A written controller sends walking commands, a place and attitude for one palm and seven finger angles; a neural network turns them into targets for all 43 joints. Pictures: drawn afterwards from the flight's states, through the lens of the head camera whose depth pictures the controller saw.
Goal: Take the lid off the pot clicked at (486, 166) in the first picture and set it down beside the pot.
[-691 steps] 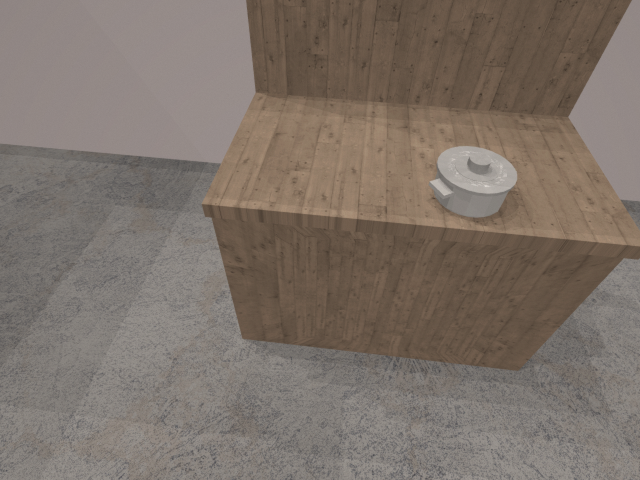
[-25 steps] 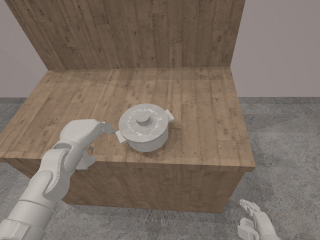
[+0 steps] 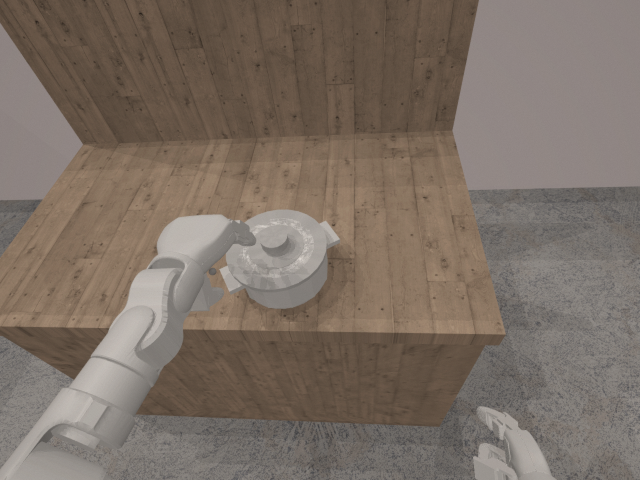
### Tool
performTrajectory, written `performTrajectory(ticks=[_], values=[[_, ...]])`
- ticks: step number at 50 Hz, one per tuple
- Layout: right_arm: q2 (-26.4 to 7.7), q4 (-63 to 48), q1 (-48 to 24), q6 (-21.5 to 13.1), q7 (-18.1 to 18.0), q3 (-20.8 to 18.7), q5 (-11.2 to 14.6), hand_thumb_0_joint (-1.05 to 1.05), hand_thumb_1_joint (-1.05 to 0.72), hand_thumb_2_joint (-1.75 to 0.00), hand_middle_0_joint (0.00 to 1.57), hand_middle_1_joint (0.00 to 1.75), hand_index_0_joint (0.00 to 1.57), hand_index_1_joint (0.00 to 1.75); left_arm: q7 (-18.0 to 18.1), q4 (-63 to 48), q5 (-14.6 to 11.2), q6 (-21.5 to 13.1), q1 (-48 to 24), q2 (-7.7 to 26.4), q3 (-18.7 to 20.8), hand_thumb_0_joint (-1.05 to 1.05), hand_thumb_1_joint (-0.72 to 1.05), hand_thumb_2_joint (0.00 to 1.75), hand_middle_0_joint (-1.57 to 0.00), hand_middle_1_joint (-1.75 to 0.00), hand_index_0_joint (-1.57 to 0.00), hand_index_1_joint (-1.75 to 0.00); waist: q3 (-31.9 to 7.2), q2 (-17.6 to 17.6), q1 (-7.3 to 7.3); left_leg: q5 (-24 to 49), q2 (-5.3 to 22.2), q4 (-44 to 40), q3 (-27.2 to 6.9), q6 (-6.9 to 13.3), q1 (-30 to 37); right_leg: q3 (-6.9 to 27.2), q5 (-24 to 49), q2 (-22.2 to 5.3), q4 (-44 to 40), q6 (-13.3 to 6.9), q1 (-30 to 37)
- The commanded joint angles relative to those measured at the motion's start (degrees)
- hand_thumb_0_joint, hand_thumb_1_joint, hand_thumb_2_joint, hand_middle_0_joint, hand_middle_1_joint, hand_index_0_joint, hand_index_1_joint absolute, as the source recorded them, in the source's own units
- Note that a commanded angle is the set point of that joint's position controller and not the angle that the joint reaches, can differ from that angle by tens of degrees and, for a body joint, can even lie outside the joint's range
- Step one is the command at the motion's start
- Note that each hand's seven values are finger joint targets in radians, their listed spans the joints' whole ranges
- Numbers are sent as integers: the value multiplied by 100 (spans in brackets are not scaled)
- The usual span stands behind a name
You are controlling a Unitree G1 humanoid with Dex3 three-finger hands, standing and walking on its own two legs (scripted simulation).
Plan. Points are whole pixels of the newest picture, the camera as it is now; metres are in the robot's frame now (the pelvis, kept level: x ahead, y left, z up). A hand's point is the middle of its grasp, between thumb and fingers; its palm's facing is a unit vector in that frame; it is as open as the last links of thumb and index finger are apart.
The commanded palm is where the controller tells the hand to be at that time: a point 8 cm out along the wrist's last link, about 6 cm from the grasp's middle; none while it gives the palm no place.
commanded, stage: move the open hand above the knob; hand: left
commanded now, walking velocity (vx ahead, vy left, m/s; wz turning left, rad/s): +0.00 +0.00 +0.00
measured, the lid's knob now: (274, 239) +0.47 +0.12 -0.01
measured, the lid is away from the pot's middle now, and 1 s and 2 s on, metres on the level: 0.00 0.00 0.00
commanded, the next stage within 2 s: lower the open fingers around the knob in 1.46 s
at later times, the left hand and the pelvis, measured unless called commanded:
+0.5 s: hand (242, 237) +0.42 +0.14 +0.07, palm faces -0.29 -0.06 -0.96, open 10.0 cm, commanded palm +0.41 +0.14 +0.13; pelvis +0.00 +0.00 +0.00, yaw -1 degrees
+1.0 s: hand (260, 217) +0.45 +0.12 +0.07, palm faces -0.31 -0.05 -0.95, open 10.0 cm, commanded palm +0.44 +0.13 +0.13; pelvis +0.00 +0.01 +0.00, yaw -2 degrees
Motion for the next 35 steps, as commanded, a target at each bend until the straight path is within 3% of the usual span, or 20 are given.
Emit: performTrajectory(ticks=[1,4,5,6,8,10,11,14,17,19,20,21,24,29,30,31,33,35], values=[[-525,-764,-579,-202,-80,-204,42,0,-90,-90,20,30,20,30,270,-819,136,50,-2551,1058,743,0,-24,132,-83,-8,-83,-8,-1928,-551,-89,2265,-116,-123,-284,113,286,193,2082,331,37,-349,1119],[-535,-773,-587,-190,-66,-215,48,0,-90,-90,20,30,20,30,290,-618,138,88,-2621,1044,784,0,-24,132,-83,-8,-83,-8,-2038,-590,-67,2334,-126,-63,-277,120,261,216,2205,338,94,-363,1149],[-498,-767,-538,-188,-66,-202,45,0,-90,-90,20,30,20,30,269,-447,121,109,-2587,836,616,0,-24,132,-83,-8,-83,-8,-2101,-679,-73,2315,-142,-74,-240,130,229,201,2222,319,102,-332,1206],[-533,-735,-528,-155,-64,-214,63,0,-90,-90,20,30,20,30,273,-439,125,99,-2714,958,689,0,-24,132,-83,-8,-83,-8,-2047,-656,-90,2261,-130,-73,-246,120,202,202,2219,323,98,-338,1159],[-518,-697,-535,-114,-68,-207,79,0,-90,-90,20,30,20,30,260,-158,145,150,-2920,677,443,0,-24,132,-83,-8,-83,-8,-1889,-634,-150,2118,-141,-62,-209,120,152,174,2112,325,87,-337,969],[-519,-708,-521,-85,-84,-225,75,0,-90,-90,20,30,20,30,231,-49,145,206,-3233,646,400,0,-24,132,-83,-8,-83,-8,-1990,-749,-172,2035,-148,-61,-180,150,136,192,2072,321,76,-330,1010],[-559,-669,-485,-63,-106,-229,87,0,-90,-90,20,30,20,30,243,80,154,191,-3351,939,628,0,-24,132,-83,-8,-83,-8,-1974,-736,-168,1918,-152,-62,-179,151,96,213,2029,322,68,-336,1018],[-535,-698,-494,-69,-148,-233,67,0,-90,-90,20,30,20,30,240,126,170,148,-3640,987,694,0,-24,132,-83,-8,-83,-8,-2239,-707,-141,2050,-177,-26,-196,169,121,246,2182,312,111,-352,1154],[-551,-592,-347,-17,-165,-228,102,0,-90,-90,20,30,20,30,228,686,150,146,-3742,805,555,0,-24,132,-83,-8,-83,-8,-2044,-826,-204,1938,-164,-53,-128,159,2,218,2151,314,83,-328,1029],[-558,-661,-372,-33,-155,-258,79,0,-90,-90,20,30,20,30,234,463,163,117,-3878,938,676,0,-24,132,-83,-8,-83,-8,-2403,-762,-160,2162,-176,-2,-156,180,85,251,2372,306,137,-348,1212],[-531,-637,-348,-21,-145,-244,87,0,-90,-90,20,30,20,30,208,659,158,121,-3863,642,415,0,-24,132,-83,-8,-83,-8,-2297,-686,-228,2240,-173,-2,-136,174,111,213,2355,315,140,-332,1079],[-538,-593,-276,-5,-136,-267,94,0,-90,-90,20,30,20,30,200,753,138,128,-3959,551,355,0,-24,132,-83,-8,-83,-8,-2229,-718,-257,2192,-161,16,-134,174,116,204,2321,320,107,-327,980],[-605,-551,-243,38,-160,-268,103,0,-90,-90,20,30,20,30,207,1036,149,123,-4216,820,574,0,-24,132,-83,-8,-83,-8,-2180,-821,-243,1953,-167,-23,-117,175,-59,224,2216,317,92,-346,992],[-571,-497,-134,37,-171,-314,71,0,-90,-90,20,30,20,30,230,1019,161,62,-4760,596,396,0,-24,132,-83,-8,-83,-8,-2540,-572,-297,2402,-143,50,-172,184,237,202,2341,330,138,-358,879],[-577,-445,-56,42,-170,-317,69,0,-90,-90,20,30,20,30,250,1167,163,59,-4765,635,433,0,-24,132,-83,-8,-83,-8,-2562,-671,-307,2428,-138,66,-172,186,240,191,2371,335,145,-345,901],[-587,-405,-18,48,-168,-314,81,0,-90,-90,20,30,20,30,268,1477,164,73,-4634,650,485,0,-24,132,-83,-8,-83,-8,-2437,-759,-303,2353,-136,65,-141,179,143,176,2354,344,144,-342,861],[-587,-318,-7,92,-161,-306,106,0,-90,-90,20,30,20,30,280,1837,192,112,-4828,331,222,0,-24,132,-83,-8,-83,-8,-2183,-791,-375,2080,-127,10,-112,151,-10,145,2132,352,114,-344,634],[-614,-302,8,102,-172,-323,83,0,-90,-90,20,30,20,30,316,1756,218,114,-5182,477,318,0,-24,132,-83,-8,-83,-8,-2403,-657,-364,2170,-124,11,-132,157,73,164,2148,350,146,-363,675]])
